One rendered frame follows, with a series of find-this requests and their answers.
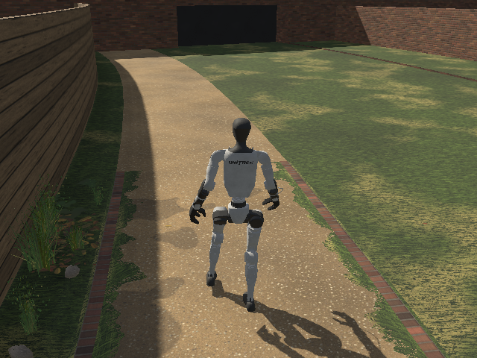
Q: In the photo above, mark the robot left shin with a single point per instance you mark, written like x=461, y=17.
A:
x=213, y=255

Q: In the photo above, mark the left robot hand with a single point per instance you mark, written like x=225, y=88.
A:
x=193, y=213

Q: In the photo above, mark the right robot hand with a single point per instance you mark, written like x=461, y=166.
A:
x=274, y=206

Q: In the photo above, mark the robot left forearm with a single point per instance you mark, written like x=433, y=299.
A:
x=201, y=197

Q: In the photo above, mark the robot right upper arm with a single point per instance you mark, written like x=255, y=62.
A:
x=267, y=170

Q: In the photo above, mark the robot left upper arm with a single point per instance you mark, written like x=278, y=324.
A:
x=212, y=168

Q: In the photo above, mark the robot head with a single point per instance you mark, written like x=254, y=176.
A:
x=241, y=130

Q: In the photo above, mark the robot right forearm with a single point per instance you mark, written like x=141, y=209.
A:
x=273, y=193

